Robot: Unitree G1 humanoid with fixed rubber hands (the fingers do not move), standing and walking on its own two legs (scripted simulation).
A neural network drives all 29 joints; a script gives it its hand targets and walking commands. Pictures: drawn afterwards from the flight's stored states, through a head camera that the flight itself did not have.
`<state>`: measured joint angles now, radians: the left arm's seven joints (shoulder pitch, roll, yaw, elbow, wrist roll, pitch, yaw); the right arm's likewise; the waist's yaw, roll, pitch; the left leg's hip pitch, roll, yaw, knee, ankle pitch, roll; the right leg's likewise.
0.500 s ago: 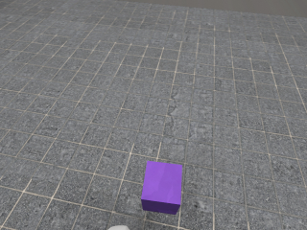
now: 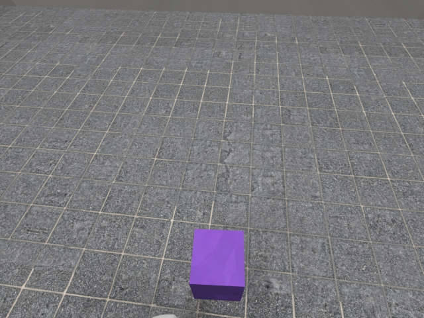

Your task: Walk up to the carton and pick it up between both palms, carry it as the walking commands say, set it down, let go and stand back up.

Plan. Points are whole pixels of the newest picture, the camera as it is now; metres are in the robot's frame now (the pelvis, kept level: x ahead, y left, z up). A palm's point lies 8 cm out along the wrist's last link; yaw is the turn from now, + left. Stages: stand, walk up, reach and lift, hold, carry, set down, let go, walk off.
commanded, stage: walk up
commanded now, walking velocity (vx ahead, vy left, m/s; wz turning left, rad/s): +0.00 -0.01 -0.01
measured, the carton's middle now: (218, 265) +0.40 -0.01 -0.65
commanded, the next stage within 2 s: stand in 0.60 s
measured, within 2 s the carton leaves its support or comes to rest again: neither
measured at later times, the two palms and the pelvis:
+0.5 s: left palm out of the picture -0.03 +0.24 -0.14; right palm out of the picture -0.03 -0.19 -0.14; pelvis -0.01 +0.03 +0.01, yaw +0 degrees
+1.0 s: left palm out of the picture -0.02 +0.24 -0.15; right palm out of the picture -0.02 -0.18 -0.14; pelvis +0.00 +0.03 +0.01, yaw +0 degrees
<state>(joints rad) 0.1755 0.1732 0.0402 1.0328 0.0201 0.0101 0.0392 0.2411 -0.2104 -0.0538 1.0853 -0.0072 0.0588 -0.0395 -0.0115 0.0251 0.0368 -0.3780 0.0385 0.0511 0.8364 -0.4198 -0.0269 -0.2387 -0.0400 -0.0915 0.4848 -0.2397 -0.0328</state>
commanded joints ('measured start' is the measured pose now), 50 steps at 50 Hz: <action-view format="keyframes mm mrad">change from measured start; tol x4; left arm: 1 -7 91 9 -23 7 -9 3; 6 61 107 19 43 0 -18 -2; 9 79 35 -5 39 -6 -24 -8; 28 171 28 -16 116 -4 -21 -5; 50 193 27 -15 133 -9 -30 5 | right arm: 1 82 -7 8 -8 -3 -6 10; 4 67 4 23 -14 4 -21 4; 8 160 -26 15 29 2 -61 -8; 12 107 -25 18 28 3 -76 0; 50 174 13 19 37 0 -87 -7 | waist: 1 -1 -184 -7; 6 -6 -138 -27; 10 19 50 19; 26 24 -12 81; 50 31 -16 48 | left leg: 1 29 6 -22 -34 27 3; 4 65 13 -23 -261 36 7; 6 171 0 16 -461 161 24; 8 294 83 -52 -539 296 45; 10 189 128 -122 -574 309 62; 17 165 89 -75 -580 217 49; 26 168 87 -79 -586 196 55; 50 205 83 -58 -547 328 46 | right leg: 1 -19 -184 170 -285 -35 -86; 6 102 -190 167 -191 198 -77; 9 7 -68 84 -155 62 3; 13 132 -70 77 -172 102 14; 31 98 -67 89 -191 89 23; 50 119 -80 80 -169 213 14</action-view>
